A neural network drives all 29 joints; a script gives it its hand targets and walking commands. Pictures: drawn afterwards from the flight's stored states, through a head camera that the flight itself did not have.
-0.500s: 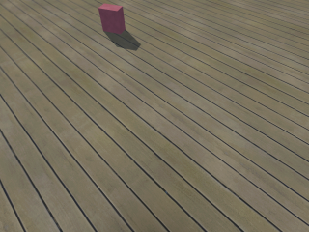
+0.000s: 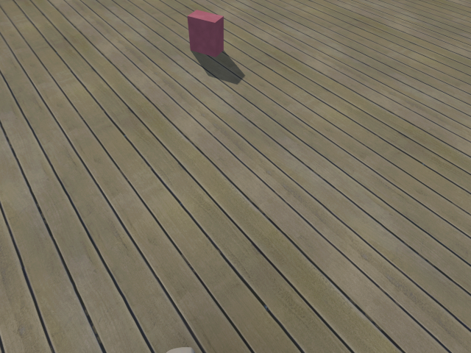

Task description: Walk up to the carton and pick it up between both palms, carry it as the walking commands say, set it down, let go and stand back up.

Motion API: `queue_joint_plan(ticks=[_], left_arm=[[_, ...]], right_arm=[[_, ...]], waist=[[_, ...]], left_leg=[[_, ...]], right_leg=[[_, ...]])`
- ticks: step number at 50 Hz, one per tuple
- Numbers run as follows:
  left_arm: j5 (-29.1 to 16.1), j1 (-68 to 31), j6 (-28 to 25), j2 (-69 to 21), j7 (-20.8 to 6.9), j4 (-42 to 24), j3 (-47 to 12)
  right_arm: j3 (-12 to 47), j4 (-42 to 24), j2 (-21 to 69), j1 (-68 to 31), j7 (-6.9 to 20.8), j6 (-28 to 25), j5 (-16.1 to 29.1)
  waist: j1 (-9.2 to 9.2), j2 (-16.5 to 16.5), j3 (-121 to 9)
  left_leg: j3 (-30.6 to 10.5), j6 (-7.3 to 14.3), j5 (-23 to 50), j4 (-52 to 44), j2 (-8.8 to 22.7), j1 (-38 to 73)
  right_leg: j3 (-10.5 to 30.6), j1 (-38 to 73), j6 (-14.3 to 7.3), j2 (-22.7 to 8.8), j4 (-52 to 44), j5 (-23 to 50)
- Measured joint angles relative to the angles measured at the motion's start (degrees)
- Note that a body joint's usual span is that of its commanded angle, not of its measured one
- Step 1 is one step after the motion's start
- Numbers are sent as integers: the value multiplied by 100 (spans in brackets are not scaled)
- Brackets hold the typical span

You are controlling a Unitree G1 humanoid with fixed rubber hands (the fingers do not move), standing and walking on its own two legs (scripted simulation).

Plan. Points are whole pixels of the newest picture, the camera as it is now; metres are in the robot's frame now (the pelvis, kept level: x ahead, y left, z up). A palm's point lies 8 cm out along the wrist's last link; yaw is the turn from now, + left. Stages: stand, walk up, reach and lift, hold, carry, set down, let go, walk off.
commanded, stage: walk up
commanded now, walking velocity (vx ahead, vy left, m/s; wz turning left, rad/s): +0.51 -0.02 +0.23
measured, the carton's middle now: (206, 33) +2.54 +0.29 -0.64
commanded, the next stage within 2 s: none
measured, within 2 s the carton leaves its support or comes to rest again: neither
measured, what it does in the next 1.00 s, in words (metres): walks ahead: left foot, then right foot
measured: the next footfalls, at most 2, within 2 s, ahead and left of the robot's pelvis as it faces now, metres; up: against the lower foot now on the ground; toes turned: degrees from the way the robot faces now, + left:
left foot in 0.06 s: +0.07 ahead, +0.14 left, +0.00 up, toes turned +9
right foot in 0.54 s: +0.42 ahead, -0.10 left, +0.00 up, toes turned -4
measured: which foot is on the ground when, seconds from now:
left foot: up 0.00-0.04, down 0.06-0.52, up 0.54-1.00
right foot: down 0.00-0.06, up 0.08-0.52, down 0.54-1.00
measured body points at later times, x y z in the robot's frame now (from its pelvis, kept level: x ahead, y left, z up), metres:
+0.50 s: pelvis +0.22 +0.01 -0.01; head +0.27 +0.03 +0.43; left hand +0.41 +0.21 -0.14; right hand +0.06 -0.18 -0.13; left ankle +0.03 +0.13 -0.74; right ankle +0.37 -0.11 -0.71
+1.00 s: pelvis +0.48 +0.02 -0.01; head +0.52 +0.02 +0.44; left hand +0.35 +0.21 -0.15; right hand +0.69 -0.17 -0.13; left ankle +0.57 +0.14 -0.73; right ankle +0.38 -0.10 -0.74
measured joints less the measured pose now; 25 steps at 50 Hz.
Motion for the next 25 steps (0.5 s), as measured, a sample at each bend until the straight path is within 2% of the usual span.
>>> queue_joint_plan(ticks=[2, 3, 5, 7, 9, 12, 17, 22, 25], left_arm=[[41, 85, 15, 51, -48, -15, 42], [74, 140, 41, 59, -81, -46, 57], [162, 113, 121, 144, -169, -101, 69], [198, -16, 153, 201, -287, -230, 44], [169, -224, 109, 210, -381, -395, 20], [140, -554, 117, 180, -469, -615, -19], [64, -1135, 224, 91, -506, -866, -64], [1, -1782, 230, -10, -517, -1006, -138], [-2, -2066, 152, -95, -502, -1063, -183]], right_arm=[[-39, -124, -86, -28, 9, -70, -37], [-55, -181, -152, -3, 0, -136, -66], [-51, -157, -131, 86, -65, -275, -130], [2, -26, -27, 385, -117, -305, -157], [53, 150, 108, 731, -127, -322, -156], [122, 358, 346, 1188, -128, -417, -124], [195, 572, 618, 1753, -179, -498, -76], [201, 734, 702, 2034, -257, -475, -63], [145, 819, 641, 2128, -305, -434, -66]], waist=[[-52, -46, -27], [-76, -2, -44], [-124, -68, -29], [-125, -87, -84], [-127, -64, -106], [-224, -39, -70], [-463, 77, 115], [-689, 130, 370], [-731, 222, 463]], left_leg=[[207, 4, -20, -658, -1, 409], [273, 37, -141, -977, 5, 653], [333, 206, 48, -713, -30, 587], [347, 315, -109, -646, -50, 682], [284, 274, -171, -1100, -87, 1013], [255, 308, 152, -1826, -129, 1552], [125, 188, 246, -2686, -35, 2306], [27, -21, -32, -2968, 120, 2841], [-5, -189, -433, -2736, 291, 3021]], right_leg=[[-44, 10, -10, -128, 330, -366], [-24, -110, -134, -138, 761, -800], [331, -720, -368, -76, 2322, -1289], [477, -1397, -415, 29, 3694, -882], [389, -1901, -336, -2, 4237, -152], [325, -2386, -234, -78, 4127, 573], [227, -2844, -204, -19, 3285, 953], [12, -2766, -285, 167, 1975, 905], [-207, -2431, -474, 408, 1333, 527]])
